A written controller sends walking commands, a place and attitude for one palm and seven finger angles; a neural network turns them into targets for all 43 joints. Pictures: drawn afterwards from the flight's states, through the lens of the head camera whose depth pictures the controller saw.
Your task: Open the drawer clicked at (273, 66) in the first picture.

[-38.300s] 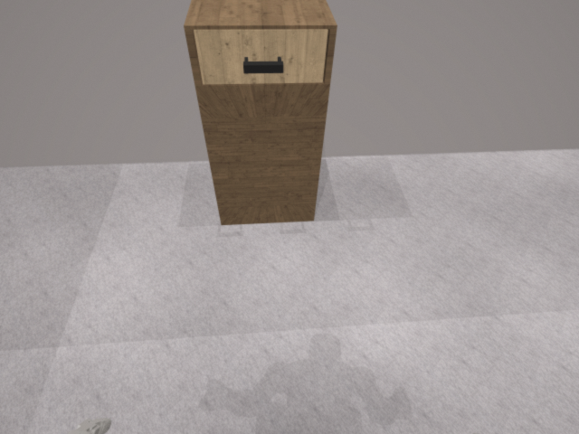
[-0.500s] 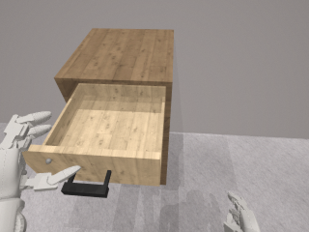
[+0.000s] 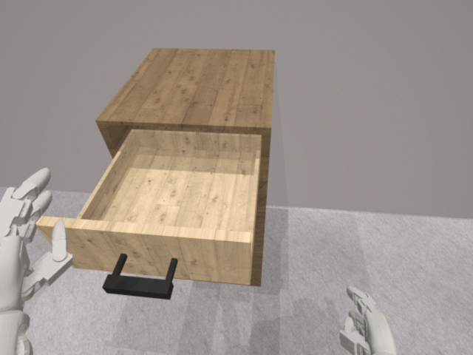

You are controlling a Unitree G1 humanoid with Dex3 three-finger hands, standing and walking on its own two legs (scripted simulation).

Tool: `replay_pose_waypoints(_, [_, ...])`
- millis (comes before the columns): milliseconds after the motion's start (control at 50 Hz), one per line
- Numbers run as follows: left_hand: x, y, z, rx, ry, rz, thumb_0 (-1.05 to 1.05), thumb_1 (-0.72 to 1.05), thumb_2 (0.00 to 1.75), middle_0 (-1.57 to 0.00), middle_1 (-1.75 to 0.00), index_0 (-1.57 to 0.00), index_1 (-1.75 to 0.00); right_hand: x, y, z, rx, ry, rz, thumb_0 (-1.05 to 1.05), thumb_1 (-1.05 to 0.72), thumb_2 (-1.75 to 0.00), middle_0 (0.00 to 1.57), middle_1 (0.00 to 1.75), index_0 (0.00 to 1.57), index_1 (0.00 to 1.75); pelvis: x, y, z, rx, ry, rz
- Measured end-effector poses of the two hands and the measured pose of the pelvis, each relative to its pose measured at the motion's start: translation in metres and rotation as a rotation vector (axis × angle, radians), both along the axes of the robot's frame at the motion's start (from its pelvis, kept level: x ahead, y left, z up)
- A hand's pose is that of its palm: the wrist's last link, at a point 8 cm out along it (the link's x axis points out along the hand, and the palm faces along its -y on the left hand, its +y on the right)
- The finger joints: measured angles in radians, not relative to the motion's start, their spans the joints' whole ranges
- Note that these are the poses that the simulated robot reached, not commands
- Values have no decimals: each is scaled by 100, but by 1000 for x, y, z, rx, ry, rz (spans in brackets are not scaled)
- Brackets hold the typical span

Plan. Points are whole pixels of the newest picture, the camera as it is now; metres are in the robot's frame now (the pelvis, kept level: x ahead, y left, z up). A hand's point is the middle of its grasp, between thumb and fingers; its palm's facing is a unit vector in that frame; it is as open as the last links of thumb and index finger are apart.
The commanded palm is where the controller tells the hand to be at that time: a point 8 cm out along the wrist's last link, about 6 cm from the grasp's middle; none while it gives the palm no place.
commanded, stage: draw the hand back to the body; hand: left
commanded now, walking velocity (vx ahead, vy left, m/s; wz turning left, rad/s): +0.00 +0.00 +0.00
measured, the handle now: (143, 274) +0.25 +0.21 -0.01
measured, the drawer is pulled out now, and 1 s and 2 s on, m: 0.30 0.30 0.30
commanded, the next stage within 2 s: step back with the hand held close in 0.06 s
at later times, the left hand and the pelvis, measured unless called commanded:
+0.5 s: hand (55, 275) +0.16 +0.25 +0.15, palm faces +0.32 -0.82 -0.48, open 7.4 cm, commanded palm +0.10 +0.30 +0.18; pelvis -0.03 +0.02 -0.01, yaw +1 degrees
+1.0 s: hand out of the picture +0.08 +0.24 +0.17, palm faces +0.44 -0.82 -0.37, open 7.4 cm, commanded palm +0.01 +0.29 +0.18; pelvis -0.11 +0.01 -0.02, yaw +1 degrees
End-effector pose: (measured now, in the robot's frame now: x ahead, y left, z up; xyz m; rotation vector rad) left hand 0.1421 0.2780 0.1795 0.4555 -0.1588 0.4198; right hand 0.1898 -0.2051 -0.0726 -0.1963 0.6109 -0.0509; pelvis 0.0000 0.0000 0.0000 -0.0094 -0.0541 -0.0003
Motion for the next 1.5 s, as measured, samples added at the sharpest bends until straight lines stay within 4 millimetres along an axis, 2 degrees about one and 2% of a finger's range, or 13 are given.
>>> replay_pose_waypoints(260, [-5,3,8,56,-17,-18,1,88,89,-21,-30,-21,-30,-17,-9,-3,-8,34,-25,1,-91,-90,20,30,21,30,-9,0,-1,-10,32,10])
replay_pose_waypoints(400, [-6,5,0,80,28,-72,1,89,89,-21,-30,-21,-30,-40,-25,-6,-70,96,-98,1,-91,-90,20,30,21,30,-19,11,-4,-12,81,14])
replay_pose_waypoints(500, [-15,10,-8,86,53,-104,1,89,89,-21,-30,-22,-30,-59,-27,-3,-98,112,-135,1,-91,-90,20,30,20,30,-30,15,-7,-10,91,14])
replay_pose_waypoints(640, [-42,15,-2,100,-34,-119,1,89,89,-21,-30,-22,-30,-80,-15,4,-109,73,-107,1,-91,-90,20,30,20,30,-52,16,-11,-10,87,15])
replay_pose_waypoints(780, [-75,7,1,95,-139,-84,1,89,89,-21,-30,-21,-30,-96,-7,3,-93,5,-44,1,-91,-90,20,30,21,30,-76,7,-19,-12,70,14])
replay_pose_waypoints(920, [-98,0,1,53,-191,-68,1,89,89,-21,-30,-21,-30,-129,-18,-6,-103,42,-45,1,-90,-90,20,30,21,30,-99,5,-21,-4,51,11])
replay_pose_waypoints(1040, [-113,3,7,110,-200,-83,1,89,89,-21,-30,-21,-30,-162,-27,-8,-109,37,-92,1,-91,-90,20,30,21,30,-119,4,-23,-28,41,16])
replay_pose_waypoints(1200, [-144,-14,1,130,-150,-110,1,89,89,-21,-30,-21,-30,-201,-39,-26,-68,115,-87,1,-91,-90,20,30,21,30,-151,-9,-25,11,40,17])
replay_pose_waypoints(1300, [-162,-6,2,92,-161,-105,1,88,89,-21,-30,-22,-30,-219,-37,-13,-99,142,-81,1,-91,-90,20,30,21,30,-166,-5,-15,38,59,24])
replay_pose_waypoints(1400, [-182,2,0,106,-178,-115,1,89,89,-21,-30,-22,-30,-228,-32,-6,-112,84,-71,1,-91,-90,20,30,20,30,-192,-1,-19,11,57,30])
replay_pose_waypoints(1500, [-203,-8,8,85,-172,-124,1,89,89,-21,-30,-21,-30,-244,-25,0,-48,42,-67,1,-91,-90,20,30,21,30,-212,-9,-14,-13,48,-10])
